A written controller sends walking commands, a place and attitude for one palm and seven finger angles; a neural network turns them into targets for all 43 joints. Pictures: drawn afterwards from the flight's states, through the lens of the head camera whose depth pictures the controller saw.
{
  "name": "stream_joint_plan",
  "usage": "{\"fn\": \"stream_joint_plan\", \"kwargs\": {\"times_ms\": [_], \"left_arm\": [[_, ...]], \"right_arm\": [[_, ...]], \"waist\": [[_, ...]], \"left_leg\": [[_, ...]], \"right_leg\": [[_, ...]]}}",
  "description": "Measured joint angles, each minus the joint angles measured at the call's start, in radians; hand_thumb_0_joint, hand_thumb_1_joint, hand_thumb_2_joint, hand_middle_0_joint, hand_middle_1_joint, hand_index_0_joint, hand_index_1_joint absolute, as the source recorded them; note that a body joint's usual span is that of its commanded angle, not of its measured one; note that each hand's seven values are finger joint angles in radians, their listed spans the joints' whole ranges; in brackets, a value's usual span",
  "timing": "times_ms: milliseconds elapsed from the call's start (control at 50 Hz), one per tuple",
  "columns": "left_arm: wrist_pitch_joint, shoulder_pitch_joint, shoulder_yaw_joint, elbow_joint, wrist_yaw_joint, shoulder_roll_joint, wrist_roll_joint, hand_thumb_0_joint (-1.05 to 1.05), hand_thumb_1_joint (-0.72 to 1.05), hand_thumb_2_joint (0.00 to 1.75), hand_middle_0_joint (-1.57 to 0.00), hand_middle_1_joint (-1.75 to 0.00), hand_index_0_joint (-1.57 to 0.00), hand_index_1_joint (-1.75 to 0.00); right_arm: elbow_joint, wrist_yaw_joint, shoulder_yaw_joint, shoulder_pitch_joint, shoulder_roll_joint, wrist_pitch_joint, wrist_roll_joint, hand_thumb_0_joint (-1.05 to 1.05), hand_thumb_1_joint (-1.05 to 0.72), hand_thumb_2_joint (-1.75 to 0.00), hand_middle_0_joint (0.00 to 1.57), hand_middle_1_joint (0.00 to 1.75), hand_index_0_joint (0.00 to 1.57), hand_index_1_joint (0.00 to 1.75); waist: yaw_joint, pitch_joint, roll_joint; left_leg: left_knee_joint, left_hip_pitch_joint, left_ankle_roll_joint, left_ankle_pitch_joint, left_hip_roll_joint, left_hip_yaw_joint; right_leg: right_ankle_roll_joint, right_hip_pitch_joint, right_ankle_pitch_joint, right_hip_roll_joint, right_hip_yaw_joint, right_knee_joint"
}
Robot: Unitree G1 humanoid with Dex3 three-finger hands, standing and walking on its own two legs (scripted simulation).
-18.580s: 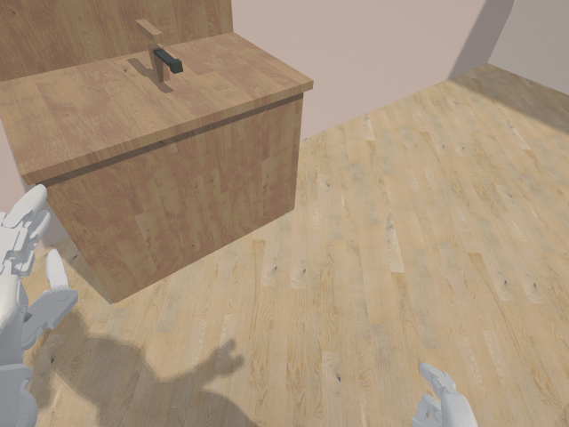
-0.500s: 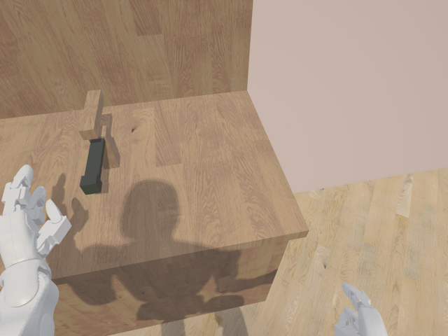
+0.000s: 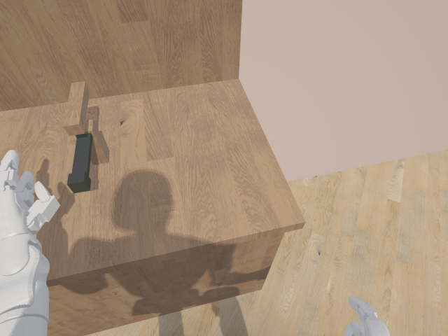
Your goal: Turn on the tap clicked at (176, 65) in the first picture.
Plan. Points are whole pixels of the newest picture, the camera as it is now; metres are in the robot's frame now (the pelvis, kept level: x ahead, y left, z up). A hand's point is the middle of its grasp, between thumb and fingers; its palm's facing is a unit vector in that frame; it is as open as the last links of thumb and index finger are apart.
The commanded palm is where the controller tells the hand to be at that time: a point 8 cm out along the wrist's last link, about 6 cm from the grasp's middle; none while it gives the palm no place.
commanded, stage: reach beside the lever's end, fingers flat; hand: left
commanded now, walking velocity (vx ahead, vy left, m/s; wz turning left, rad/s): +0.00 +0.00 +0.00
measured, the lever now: (79, 182) +0.35 +0.29 +0.07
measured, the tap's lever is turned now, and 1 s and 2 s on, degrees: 0 0 16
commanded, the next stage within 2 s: push the lever round in 0.54 s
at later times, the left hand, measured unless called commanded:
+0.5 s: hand (49, 202) +0.30 +0.32 +0.08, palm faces +0.54 -0.83 -0.10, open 7.9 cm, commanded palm +0.26 +0.35 +0.07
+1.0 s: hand (67, 199) +0.32 +0.30 +0.06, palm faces +0.52 -0.85 -0.08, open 7.9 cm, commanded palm +0.27 +0.34 +0.07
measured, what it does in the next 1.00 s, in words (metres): stands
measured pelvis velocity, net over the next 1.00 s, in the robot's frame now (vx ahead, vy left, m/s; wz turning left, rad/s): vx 0.00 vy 0.00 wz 0.00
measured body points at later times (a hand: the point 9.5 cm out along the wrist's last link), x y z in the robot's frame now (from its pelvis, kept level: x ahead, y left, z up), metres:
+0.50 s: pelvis +0.01 +0.01 +0.00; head +0.05 +0.01 +0.45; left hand +0.27 +0.37 +0.08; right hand +0.15 -0.25 -0.11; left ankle -0.02 +0.13 -0.72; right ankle +0.02 -0.11 -0.72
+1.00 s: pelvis +0.00 +0.00 +0.00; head +0.04 +0.00 +0.45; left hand +0.29 +0.35 +0.07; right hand +0.14 -0.25 -0.11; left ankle -0.02 +0.13 -0.72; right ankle +0.02 -0.11 -0.72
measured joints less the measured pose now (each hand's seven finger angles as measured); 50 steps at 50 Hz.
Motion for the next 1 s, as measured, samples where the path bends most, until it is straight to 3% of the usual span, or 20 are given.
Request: {"fn": "stream_joint_plan", "kwargs": {"times_ms": [200,320,420,540,680,840,1000], "left_arm": [[-0.039,-0.039,0.006,0.045,-0.006,0.002,0.017,0.02,0.9,0.9,-0.15,-0.15,-0.15,-0.15],[-0.031,-0.008,0.025,0.051,-0.017,0.008,0.01,0.02,0.89,0.9,-0.16,-0.15,-0.15,-0.15],[-0.042,0.041,0.032,0.009,-0.01,-0.001,0.009,0.02,0.89,0.9,-0.16,-0.15,-0.15,-0.15],[-0.072,0.073,-0.008,-0.045,-0.017,-0.035,0.002,0.02,0.9,0.9,-0.15,-0.15,-0.15,-0.15],[-0.04,0.019,-0.015,0.0,-0.005,-0.034,0.018,0.02,0.89,0.9,-0.15,-0.15,-0.15,-0.15],[-0.059,-0.021,-0.032,0.003,0.01,-0.028,0.023,0.02,0.9,0.9,-0.15,-0.15,-0.15,-0.15],[-0.009,-0.037,-0.027,0.049,0.019,-0.026,0.022,0.02,0.89,0.9,-0.15,-0.15,-0.15,-0.15]], "right_arm": [[0.003,0.008,-0.01,0.02,-0.001,0.016,-0.008,0.01,-0.9,-0.9,0.21,0.3,0.2,0.3],[-0.008,0.015,-0.011,0.031,0.007,0.033,-0.006,0.01,-0.9,-0.9,0.21,0.3,0.2,0.3],[-0.015,0.02,-0.018,0.037,0.008,0.032,-0.008,0.01,-0.9,-0.9,0.21,0.3,0.2,0.3],[-0.003,0.019,-0.02,0.024,0.007,0.021,-0.008,0.01,-0.9,-0.9,0.21,0.3,0.2,0.3],[-0.009,0.008,-0.004,-0.017,0.02,0.023,-0.009,0.01,-0.9,-0.9,0.21,0.3,0.2,0.3],[-0.014,0.013,0.003,-0.016,0.019,0.019,-0.011,0.01,-0.9,-0.9,0.21,0.3,0.2,0.3],[-0.023,0.014,0.003,0.008,0.011,0.034,-0.007,0.01,-0.9,-0.9,0.21,0.3,0.2,0.3]], "waist": [[-0.013,-0.006,-0.003],[-0.018,-0.022,-0.007],[-0.009,-0.023,-0.004],[0.008,-0.021,0.001],[0.004,-0.009,-0.012],[0.0,-0.018,-0.003],[-0.01,-0.016,-0.003]], "left_leg": [[0.016,-0.027,0.006,-0.012,0.0,0.007],[0.01,-0.018,0.009,-0.019,0.002,0.018],[0.011,-0.011,0.011,-0.024,0.002,0.017],[0.022,-0.008,0.014,-0.028,-0.006,0.008],[0.031,-0.023,0.012,-0.02,-0.011,0.001],[0.042,-0.037,0.008,-0.02,-0.006,-0.003],[0.029,-0.037,0.004,-0.011,-0.001,0.001]], "right_leg": [[0.006,-0.026,-0.004,0.0,0.008,0.007],[0.01,-0.022,-0.007,0.003,0.018,0.002],[0.013,-0.011,-0.009,0.003,0.018,-0.003],[0.017,-0.002,-0.015,-0.005,0.009,0.004],[0.014,-0.017,-0.014,-0.011,0.003,0.019],[0.01,-0.027,-0.011,-0.006,-0.001,0.024],[0.005,-0.033,-0.005,-0.001,0.003,0.018]]}}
